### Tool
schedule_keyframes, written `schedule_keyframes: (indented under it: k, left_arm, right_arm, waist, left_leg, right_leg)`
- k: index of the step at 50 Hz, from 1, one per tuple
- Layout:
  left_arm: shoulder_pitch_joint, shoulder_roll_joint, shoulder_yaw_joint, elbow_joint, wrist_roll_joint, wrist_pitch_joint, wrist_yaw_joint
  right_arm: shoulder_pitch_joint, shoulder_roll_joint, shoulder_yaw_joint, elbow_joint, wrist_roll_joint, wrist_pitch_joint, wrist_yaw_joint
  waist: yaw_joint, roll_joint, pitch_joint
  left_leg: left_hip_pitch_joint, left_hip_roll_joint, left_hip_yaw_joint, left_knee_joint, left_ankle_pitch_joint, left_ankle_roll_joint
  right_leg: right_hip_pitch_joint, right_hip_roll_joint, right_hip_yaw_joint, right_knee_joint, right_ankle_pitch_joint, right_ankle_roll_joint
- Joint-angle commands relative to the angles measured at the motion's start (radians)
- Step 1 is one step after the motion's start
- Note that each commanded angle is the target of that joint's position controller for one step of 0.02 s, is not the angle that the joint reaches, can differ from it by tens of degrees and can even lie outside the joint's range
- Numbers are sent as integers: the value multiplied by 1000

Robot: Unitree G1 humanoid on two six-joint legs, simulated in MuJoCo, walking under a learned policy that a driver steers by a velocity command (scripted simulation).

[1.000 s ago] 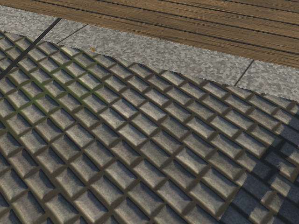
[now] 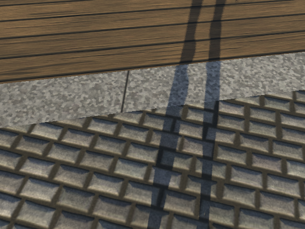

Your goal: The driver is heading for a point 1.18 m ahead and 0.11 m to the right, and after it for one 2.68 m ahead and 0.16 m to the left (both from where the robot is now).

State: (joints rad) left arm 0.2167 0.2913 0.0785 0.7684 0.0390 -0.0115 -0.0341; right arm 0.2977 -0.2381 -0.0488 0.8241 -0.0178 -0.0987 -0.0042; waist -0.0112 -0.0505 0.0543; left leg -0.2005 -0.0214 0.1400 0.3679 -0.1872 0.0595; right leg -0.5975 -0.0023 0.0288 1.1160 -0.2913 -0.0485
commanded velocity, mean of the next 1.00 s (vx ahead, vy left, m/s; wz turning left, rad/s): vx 0.07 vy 0.00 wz -0.19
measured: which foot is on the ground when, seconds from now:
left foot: down 0.00-0.24, up 0.26-0.68, down 0.70-1.00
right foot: up 0.00-0.22, down 0.24-0.72, up 0.74-1.00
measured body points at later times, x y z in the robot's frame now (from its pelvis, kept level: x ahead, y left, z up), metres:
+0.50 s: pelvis +0.11 -0.03 -0.01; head +0.15 -0.06 +0.44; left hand +0.29 +0.20 -0.12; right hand +0.17 -0.31 -0.14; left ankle +0.16 +0.12 -0.68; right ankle +0.18 -0.10 -0.74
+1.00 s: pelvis +0.12 -0.01 +0.00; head +0.16 -0.01 +0.45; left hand +0.30 +0.24 -0.12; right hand +0.16 -0.30 -0.12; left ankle +0.15 +0.09 -0.74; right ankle +0.09 -0.12 -0.71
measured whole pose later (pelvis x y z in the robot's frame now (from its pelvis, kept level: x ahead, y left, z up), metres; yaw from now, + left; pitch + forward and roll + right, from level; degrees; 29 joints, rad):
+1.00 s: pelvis +0.12 -0.01 +0.00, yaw -5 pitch +2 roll -1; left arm 0.15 0.26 0.05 0.75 0.00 0.03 0.04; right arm 0.29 -0.28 -0.08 0.78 -0.02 0.03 -0.01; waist -0.04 0.01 0.04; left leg -0.28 -0.08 -0.16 0.46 -0.21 0.04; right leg -0.35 0.07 0.05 0.74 -0.44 0.02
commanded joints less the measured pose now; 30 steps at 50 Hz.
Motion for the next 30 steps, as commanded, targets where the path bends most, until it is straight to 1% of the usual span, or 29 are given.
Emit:
schedule_keyframes:
  k: [1,3,4,6,8,9,10,11,12,13,14,15,16,17,18,19,21,23,26,28,30]
  left_arm:
    - [46,-14,-13,-57,-4,9,-16]
    - [-13,-30,-26,-78,-9,8,-28]
    - [-43,-33,-30,-88,-10,8,-32]
    - [-86,-21,-30,-108,-6,10,-35]
    - [-106,0,-24,-127,1,11,-32]
    - [-102,9,-20,-133,5,9,-29]
    - [-76,19,-15,-131,9,3,-26]
    - [-4,24,-8,-110,17,-9,-19]
    - [92,80,9,-88,27,-23,-3]
    - [96,215,40,-114,14,-22,12]
    - [187,206,52,-113,-45,-5,19]
    - [144,173,43,-109,-51,7,26]
    - [81,126,29,-110,-45,16,33]
    - [27,92,19,-114,-38,22,39]
    - [-6,69,13,-121,-38,25,43]
    - [-18,65,10,-125,-30,24,39]
    - [-11,76,14,-120,-21,14,32]
    - [0,86,17,-111,-17,12,30]
    - [19,80,14,-98,-12,20,30]
    - [10,63,6,-90,-6,23,30]
    - [15,45,-5,-71,1,24,32]
  right_arm:
    - [-15,-90,-12,-49,4,-11,-2]
    - [-26,-97,-11,-49,6,2,-6]
    - [-24,-107,-14,-48,8,7,-8]
    - [-2,-133,-21,-42,10,16,-12]
    - [21,-156,-29,-35,12,30,-16]
    - [28,-164,-33,-32,12,38,-21]
    - [34,-172,-36,-30,13,48,-26]
    - [36,-175,-38,-28,16,59,-27]
    - [85,-173,-38,-30,11,65,-25]
    - [151,-75,-13,-93,11,72,-15]
    - [104,-119,-19,-96,-7,93,-17]
    - [54,-117,-19,-105,-3,103,-17]
    - [-8,-108,-14,-114,-1,101,-18]
    - [-36,-108,-15,-119,-6,102,-21]
    - [-17,-114,-17,-117,-18,113,-21]
    - [6,-110,-17,-106,-22,126,-21]
    - [30,-92,-13,-97,-14,140,-17]
    - [9,-81,-10,-102,-7,147,-18]
    - [-40,-82,-8,-113,-6,156,-19]
    - [-39,-75,-4,-105,-2,156,-17]
    - [-33,-65,1,-93,2,152,-16]
  waist:
    - [44,158,-65]
    - [36,164,-63]
    - [27,163,-63]
    - [9,159,-65]
    - [-3,158,-66]
    - [-5,159,-68]
    - [2,152,-82]
    - [34,107,-120]
    - [71,-3,-195]
    - [17,-237,-284]
    - [97,-134,-403]
    - [77,-52,-314]
    - [59,-13,-198]
    - [27,2,-135]
    - [1,-18,-123]
    - [-11,-13,-141]
    - [-18,5,-175]
    - [-9,-8,-169]
    - [18,-53,-144]
    - [22,-66,-134]
    - [31,-71,-122]
  left_leg:
    - [50,269,-86,-108,712,122]
    - [14,238,-5,-95,666,102]
    - [3,232,19,-85,645,95]
    - [28,249,29,-51,618,83]
    - [82,278,24,9,619,75]
    - [107,287,24,57,627,70]
    - [122,286,29,139,639,62]
    - [113,261,55,287,603,42]
    - [11,213,74,512,405,-7]
    - [-330,60,97,840,-404,-70]
    - [-393,7,-99,965,-503,-81]
    - [-431,47,-150,981,-436,-85]
    - [-443,67,-159,922,-353,-83]
    - [-427,85,-168,848,-290,-83]
    - [-378,87,-168,801,-258,-86]
    - [-335,69,-157,793,-240,-86]
    - [-291,54,-152,755,-226,-85]
    - [-278,51,-153,687,-213,-84]
    - [-256,46,-154,587,-199,-76]
    - [-198,39,-142,507,-204,-63]
    - [-123,25,-128,417,-223,-47]
  right_leg:
    - [-12,-28,-11,-93,105,16]
    - [61,-27,-50,-238,207,10]
    - [102,-22,-69,-305,241,6]
    - [147,-11,-92,-390,244,-2]
    - [161,0,-105,-446,167,-19]
    - [172,7,-107,-476,122,-32]
    - [207,24,-108,-519,89,-48]
    - [295,53,-113,-608,133,-66]
    - [467,-11,-1,-672,359,-103]
    - [731,-341,412,-619,870,-259]
    - [753,-386,545,-671,867,-370]
    - [685,-351,462,-699,751,-354]
    - [567,-294,394,-740,632,-312]
    - [488,-228,346,-769,542,-256]
    - [426,-185,309,-782,517,-229]
    - [394,-163,288,-785,523,-216]
    - [371,-153,267,-790,522,-209]
    - [346,-144,268,-814,401,-202]
    - [321,-135,297,-861,128,-189]
    - [299,-133,286,-878,25,-178]
    - [275,-140,278,-880,-28,-170]
Velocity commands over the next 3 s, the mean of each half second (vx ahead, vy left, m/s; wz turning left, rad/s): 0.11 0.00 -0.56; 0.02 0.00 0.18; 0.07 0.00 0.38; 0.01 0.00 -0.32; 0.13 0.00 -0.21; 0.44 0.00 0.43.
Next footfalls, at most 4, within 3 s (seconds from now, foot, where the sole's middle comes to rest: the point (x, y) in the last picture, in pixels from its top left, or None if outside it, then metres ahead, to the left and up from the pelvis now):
0.24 right None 0.22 -0.11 -0.78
0.70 left None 0.19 0.08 -0.78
1.08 right None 0.14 -0.12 -0.78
1.48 left None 0.21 0.09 -0.78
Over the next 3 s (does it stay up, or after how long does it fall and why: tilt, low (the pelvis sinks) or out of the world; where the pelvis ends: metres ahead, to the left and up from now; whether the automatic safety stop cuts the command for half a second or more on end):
stays up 0.47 0.01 -0.01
